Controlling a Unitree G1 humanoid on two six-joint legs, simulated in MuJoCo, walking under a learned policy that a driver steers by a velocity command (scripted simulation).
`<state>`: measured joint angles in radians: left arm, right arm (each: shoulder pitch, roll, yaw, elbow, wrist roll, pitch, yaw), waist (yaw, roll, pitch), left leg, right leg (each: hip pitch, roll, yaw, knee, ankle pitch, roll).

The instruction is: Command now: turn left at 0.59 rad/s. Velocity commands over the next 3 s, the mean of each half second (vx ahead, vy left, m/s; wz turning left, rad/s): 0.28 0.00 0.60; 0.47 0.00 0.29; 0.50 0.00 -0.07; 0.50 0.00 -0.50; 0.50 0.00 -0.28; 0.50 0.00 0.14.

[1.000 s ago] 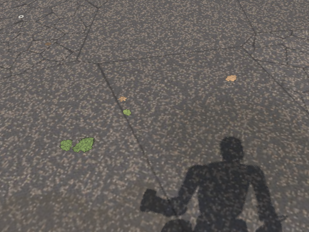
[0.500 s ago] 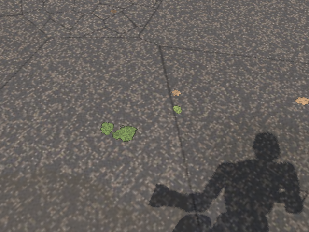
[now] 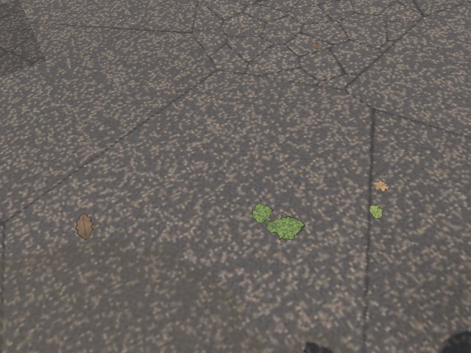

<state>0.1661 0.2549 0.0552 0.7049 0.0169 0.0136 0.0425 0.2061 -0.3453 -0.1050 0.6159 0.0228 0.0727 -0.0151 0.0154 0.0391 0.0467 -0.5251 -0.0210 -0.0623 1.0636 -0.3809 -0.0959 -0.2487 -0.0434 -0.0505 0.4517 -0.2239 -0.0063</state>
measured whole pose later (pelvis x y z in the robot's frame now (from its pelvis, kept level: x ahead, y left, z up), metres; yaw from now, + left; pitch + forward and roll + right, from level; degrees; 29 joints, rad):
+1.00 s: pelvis +0.36 +0.13 +0.00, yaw +25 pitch +2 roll -2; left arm 0.38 0.29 0.06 0.85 -0.02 -0.08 -0.02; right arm 0.10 -0.28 -0.03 0.64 0.01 -0.07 0.02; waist 0.11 0.04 0.03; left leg -0.62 0.09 -0.04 0.66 -0.05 0.00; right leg -0.02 0.04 -0.03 0.24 -0.24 -0.02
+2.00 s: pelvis +0.89 +0.34 +0.00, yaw +4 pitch +2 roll +0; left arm 0.33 0.29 0.06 0.72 -0.02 -0.04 0.01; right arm 0.07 -0.30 -0.04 0.68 -0.01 -0.10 0.00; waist 0.07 0.03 0.04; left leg -0.65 0.07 -0.11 0.64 0.01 -0.08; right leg -0.14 0.12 0.14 0.36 -0.24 -0.08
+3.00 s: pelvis +1.42 +0.32 +0.00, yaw +4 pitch +1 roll -2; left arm 0.34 0.27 0.06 0.84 0.01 -0.09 -0.01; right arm 0.16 -0.29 -0.05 0.77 0.02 -0.05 0.02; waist 0.07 0.05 0.02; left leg -0.69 0.09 -0.07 0.76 0.05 0.00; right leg 0.02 0.06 -0.15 0.20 -0.23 -0.05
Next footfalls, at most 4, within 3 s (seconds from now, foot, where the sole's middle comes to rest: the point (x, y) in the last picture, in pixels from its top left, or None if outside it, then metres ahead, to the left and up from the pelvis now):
0.20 left None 0.02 0.14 -0.78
0.64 right None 0.38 0.01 -0.78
1.12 left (137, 333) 0.52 0.36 -0.78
1.66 right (183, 222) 0.89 0.26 -0.78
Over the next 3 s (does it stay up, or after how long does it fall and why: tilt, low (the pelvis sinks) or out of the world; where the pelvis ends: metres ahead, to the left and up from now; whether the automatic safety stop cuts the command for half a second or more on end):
stays up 1.42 0.32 0.00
